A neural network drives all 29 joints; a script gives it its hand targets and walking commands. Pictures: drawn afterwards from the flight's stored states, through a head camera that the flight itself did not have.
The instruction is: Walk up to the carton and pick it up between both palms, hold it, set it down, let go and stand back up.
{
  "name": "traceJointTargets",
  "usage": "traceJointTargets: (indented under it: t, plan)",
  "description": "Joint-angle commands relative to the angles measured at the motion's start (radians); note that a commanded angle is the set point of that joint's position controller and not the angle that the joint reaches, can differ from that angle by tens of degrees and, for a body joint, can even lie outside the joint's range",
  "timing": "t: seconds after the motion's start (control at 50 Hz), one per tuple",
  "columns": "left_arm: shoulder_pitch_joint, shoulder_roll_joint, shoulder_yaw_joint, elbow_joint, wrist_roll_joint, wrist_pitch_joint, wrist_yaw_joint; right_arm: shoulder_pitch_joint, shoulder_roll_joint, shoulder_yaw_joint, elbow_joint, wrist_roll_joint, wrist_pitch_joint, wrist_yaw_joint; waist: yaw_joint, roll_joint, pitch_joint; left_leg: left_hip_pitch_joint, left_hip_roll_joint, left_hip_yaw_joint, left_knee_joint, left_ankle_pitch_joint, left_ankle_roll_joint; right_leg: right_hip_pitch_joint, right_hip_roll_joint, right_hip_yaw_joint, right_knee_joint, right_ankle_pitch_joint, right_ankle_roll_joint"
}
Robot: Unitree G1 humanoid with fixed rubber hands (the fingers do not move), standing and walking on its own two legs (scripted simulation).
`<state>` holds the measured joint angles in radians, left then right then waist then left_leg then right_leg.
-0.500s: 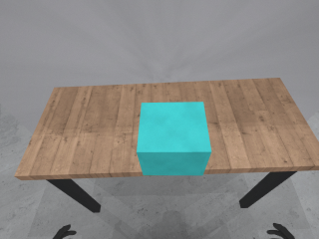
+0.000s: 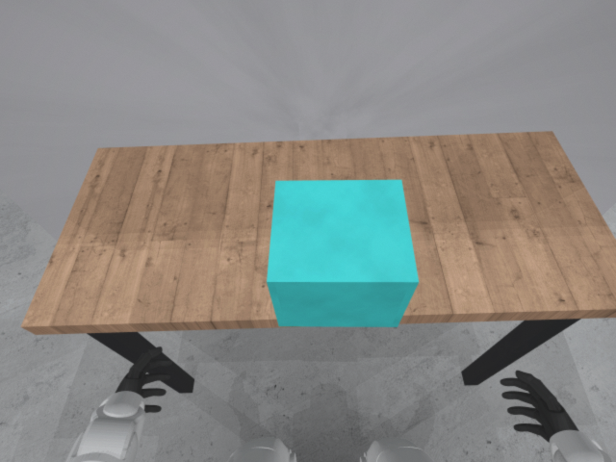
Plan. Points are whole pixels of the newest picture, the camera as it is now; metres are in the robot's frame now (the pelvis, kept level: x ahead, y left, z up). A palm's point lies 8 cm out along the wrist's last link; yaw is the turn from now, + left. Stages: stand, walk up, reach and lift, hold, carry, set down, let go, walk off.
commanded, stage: reach and lift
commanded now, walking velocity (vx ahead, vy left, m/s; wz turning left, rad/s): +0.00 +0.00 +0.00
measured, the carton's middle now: (338, 255) +0.37 -0.02 -0.01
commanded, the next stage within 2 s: none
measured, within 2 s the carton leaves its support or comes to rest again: neither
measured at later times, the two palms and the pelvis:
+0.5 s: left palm (135, 454) +0.13 +0.24 -0.05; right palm out of the picture +0.11 -0.27 -0.04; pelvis -0.04 -0.02 +0.01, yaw +0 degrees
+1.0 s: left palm (133, 395) +0.18 +0.23 +0.00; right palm (551, 459) +0.12 -0.22 +0.01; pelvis -0.05 +0.02 +0.02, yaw -5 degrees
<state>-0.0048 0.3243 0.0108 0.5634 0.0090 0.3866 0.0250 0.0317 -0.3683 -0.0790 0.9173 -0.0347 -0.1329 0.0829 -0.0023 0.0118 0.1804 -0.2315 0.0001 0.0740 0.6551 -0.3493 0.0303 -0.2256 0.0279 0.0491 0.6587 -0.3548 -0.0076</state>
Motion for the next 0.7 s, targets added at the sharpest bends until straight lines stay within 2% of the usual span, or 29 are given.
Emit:
traceJointTargets:
  t: [0.0,0.04,0.06,0.12,0.14,0.16,0.18,0.2,0.22,0.26,0.32,0.34,0.38,0.42,0.44,0.46,0.48,0.5,0.52,0.58,0.6,0.62,0.64,0.66,0.68]
  plan:
    - [0.128,0.072,0.095,-0.228,0.053,-0.026,-0.004,0.098,-0.195,-0.068,-0.159,0.099,-0.075,-0.009,0.004,-0.049,-0.382,0.415,0.032,-0.095,-0.084,0.680,-0.087,-0.051,0.036,-0.088,-0.179,0.610,-0.010]
    - [0.140,0.073,0.095,-0.221,0.054,-0.035,-0.006,0.118,-0.183,-0.046,-0.191,0.108,-0.074,-0.012,0.016,-0.066,-0.368,0.393,0.024,-0.096,-0.109,0.663,-0.081,-0.039,0.030,-0.075,-0.189,0.627,-0.003]
    - [0.138,0.075,0.096,-0.232,0.051,-0.040,-0.004,0.107,-0.184,-0.051,-0.201,0.105,-0.075,-0.012,0.009,-0.065,-0.368,0.389,0.026,-0.099,-0.121,0.661,-0.082,-0.033,0.035,-0.081,-0.196,0.611,-0.004]
    - [0.129,0.083,0.098,-0.246,0.040,-0.074,-0.005,0.111,-0.158,-0.037,-0.269,0.104,-0.085,-0.017,0.027,-0.108,-0.368,0.352,0.006,-0.077,-0.152,0.559,-0.059,0.001,0.030,-0.055,-0.218,0.655,0.003]
    - [0.109,0.084,0.106,-0.272,0.039,-0.087,0.000,0.112,-0.143,-0.026,-0.272,0.103,-0.090,-0.020,0.026,-0.086,-0.373,0.339,0.006,-0.064,-0.157,0.552,-0.060,0.009,0.023,-0.056,-0.221,0.649,0.006]
    - [0.107,0.089,0.107,-0.263,0.031,-0.102,-0.001,0.118,-0.122,-0.023,-0.295,0.102,-0.092,-0.022,0.031,-0.104,-0.369,0.326,-0.003,-0.054,-0.173,0.496,-0.049,0.023,0.018,-0.044,-0.235,0.649,0.008]
    - [0.096,0.088,0.105,-0.282,0.017,-0.123,0.000,0.114,-0.104,-0.020,-0.335,0.098,-0.097,-0.026,0.027,-0.122,-0.369,0.313,-0.009,-0.047,-0.184,0.443,-0.039,0.021,0.014,-0.035,-0.246,0.632,0.010]
    - [0.084,0.096,0.098,-0.297,0.010,-0.140,0.006,0.120,-0.097,-0.027,-0.343,0.092,-0.095,-0.026,0.025,-0.117,-0.361,0.321,-0.004,-0.043,-0.202,0.415,-0.041,0.014,0.016,-0.038,-0.255,0.580,0.008]
    - [0.092,0.096,0.099,-0.305,-0.003,-0.165,0.009,0.141,-0.075,-0.018,-0.375,0.091,-0.099,-0.027,0.037,-0.130,-0.360,0.303,-0.010,-0.037,-0.215,0.389,-0.035,0.030,0.010,-0.026,-0.264,0.559,0.005]
    - [0.091,0.114,0.098,-0.321,-0.023,-0.196,0.012,0.173,-0.032,-0.015,-0.429,0.088,-0.096,-0.037,0.038,-0.150,-0.352,0.283,-0.014,-0.008,-0.238,0.295,-0.025,0.036,-0.011,-0.007,-0.289,0.507,0.015]
    - [0.066,0.122,0.078,-0.328,-0.065,-0.245,0.012,0.180,0.032,-0.010,-0.531,0.068,-0.082,-0.053,0.054,-0.191,-0.311,0.247,-0.015,0.020,-0.285,0.175,-0.012,0.012,-0.019,0.013,-0.334,0.312,0.020]
    - [0.066,0.135,0.073,-0.319,-0.070,-0.246,0.010,0.195,0.042,-0.006,-0.545,0.069,-0.071,-0.062,0.046,-0.178,-0.284,0.268,-0.015,0.016,-0.289,0.148,-0.011,-0.020,-0.027,0.016,-0.353,0.245,0.008]
    - [0.052,0.138,0.069,-0.340,-0.085,-0.252,0.002,0.199,0.068,0.007,-0.611,0.070,-0.046,-0.075,0.038,-0.199,-0.269,0.348,-0.025,0.012,-0.254,0.123,-0.006,-0.143,-0.052,0.028,-0.397,0.058,-0.026]
    - [0.031,0.159,0.068,-0.366,-0.082,-0.236,-0.008,0.217,0.089,0.027,-0.679,0.087,-0.014,-0.096,0.028,-0.211,-0.253,0.535,-0.054,-0.005,-0.158,0.122,-0.005,-0.380,-0.119,0.055,-0.464,-0.164,-0.093]
    - [0.024,0.171,0.087,-0.389,-0.068,-0.225,-0.011,0.235,0.095,0.047,-0.727,0.104,0.003,-0.104,0.037,-0.217,-0.223,0.630,-0.076,-0.009,-0.106,0.138,-0.002,-0.493,-0.162,0.077,-0.503,-0.250,-0.126]
    - [0.012,0.177,0.082,-0.392,-0.073,-0.212,-0.014,0.230,0.096,0.048,-0.756,0.106,0.022,-0.114,0.027,-0.216,-0.207,0.673,-0.083,-0.016,-0.085,0.130,-0.005,-0.554,-0.178,0.085,-0.520,-0.288,-0.138]
    - [0.006,0.182,0.085,-0.418,-0.069,-0.199,-0.009,0.235,0.089,0.034,-0.752,0.109,0.040,-0.120,0.025,-0.206,-0.196,0.723,-0.081,-0.029,-0.068,0.145,-0.009,-0.606,-0.190,0.079,-0.521,-0.298,-0.158]
    - [-0.013,0.199,0.087,-0.472,-0.076,-0.189,-0.009,0.245,0.094,0.045,-0.803,0.118,0.056,-0.127,0.028,-0.188,-0.195,0.748,-0.085,-0.027,-0.047,0.137,-0.014,-0.645,-0.206,0.084,-0.529,-0.337,-0.169]
    - [-0.025,0.180,0.069,-0.483,-0.086,-0.180,-0.006,0.243,0.091,0.039,-0.823,0.123,0.072,-0.129,0.018,-0.181,-0.184,0.761,-0.078,-0.035,-0.052,0.132,-0.018,-0.676,-0.204,0.072,-0.530,-0.348,-0.171]
    - [-0.051,0.169,0.070,-0.567,-0.095,-0.139,-0.002,0.244,0.102,0.045,-0.878,0.161,0.111,-0.138,0.013,-0.138,-0.180,0.852,-0.084,-0.052,0.001,0.138,-0.030,-0.789,-0.240,0.072,-0.540,-0.402,-0.204]
    - [-0.044,0.162,0.084,-0.562,-0.092,-0.127,0.001,0.235,0.090,0.048,-0.892,0.168,0.123,-0.136,0.022,-0.142,-0.170,0.847,-0.084,-0.054,0.010,0.126,-0.030,-0.806,-0.247,0.068,-0.538,-0.420,-0.211]
    - [-0.056,0.137,0.067,-0.606,-0.103,-0.123,0.007,0.219,0.085,0.041,-0.915,0.173,0.130,-0.131,0.011,-0.113,-0.189,0.808,-0.057,-0.074,-0.010,0.088,-0.020,-0.764,-0.230,0.055,-0.503,-0.380,-0.205]
    - [-0.038,0.105,0.074,-0.602,-0.090,-0.117,0.013,0.226,0.067,0.058,-0.933,0.188,0.139,-0.124,0.019,-0.072,-0.176,0.741,-0.028,-0.105,-0.035,-0.001,0.003,-0.705,-0.205,0.041,-0.458,-0.343,-0.200]
    - [-0.041,0.056,0.054,-0.621,-0.088,-0.117,0.023,0.192,0.045,0.042,-0.929,0.186,0.149,-0.107,0.008,-0.019,-0.167,0.598,0.024,-0.137,-0.108,-0.125,0.018,-0.580,-0.147,0.001,-0.383,-0.274,-0.166]
    - [-0.046,0.019,0.031,-0.624,-0.082,-0.127,0.038,0.117,0.004,0.007,-0.939,0.169,0.154,-0.086,0.008,0.124,-0.169,0.277,0.122,-0.178,-0.305,-0.343,0.047,-0.239,-0.035,-0.064,-0.241,-0.098,-0.089]
